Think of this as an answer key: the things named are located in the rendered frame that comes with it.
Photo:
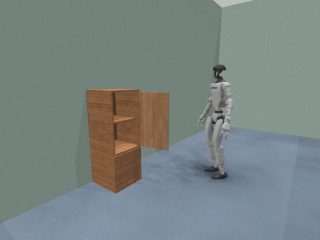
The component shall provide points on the left robot foot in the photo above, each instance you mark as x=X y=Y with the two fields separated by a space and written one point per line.
x=219 y=176

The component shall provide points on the robot right thigh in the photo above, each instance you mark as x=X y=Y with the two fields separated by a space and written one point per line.
x=209 y=130

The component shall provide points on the left robot hand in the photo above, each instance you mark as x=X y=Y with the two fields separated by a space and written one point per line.
x=226 y=126

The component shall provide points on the robot left upper arm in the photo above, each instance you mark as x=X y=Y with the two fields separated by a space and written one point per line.
x=226 y=86

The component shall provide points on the right robot hand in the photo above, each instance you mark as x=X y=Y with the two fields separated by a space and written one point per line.
x=203 y=118

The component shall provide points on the robot right upper arm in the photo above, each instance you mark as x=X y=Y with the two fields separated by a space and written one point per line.
x=210 y=98

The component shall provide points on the right robot forearm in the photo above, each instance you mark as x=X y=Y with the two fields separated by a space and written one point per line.
x=207 y=109

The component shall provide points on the cupboard door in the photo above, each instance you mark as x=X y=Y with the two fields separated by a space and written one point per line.
x=154 y=120

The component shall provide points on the left robot forearm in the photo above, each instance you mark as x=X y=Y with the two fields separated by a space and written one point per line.
x=228 y=113

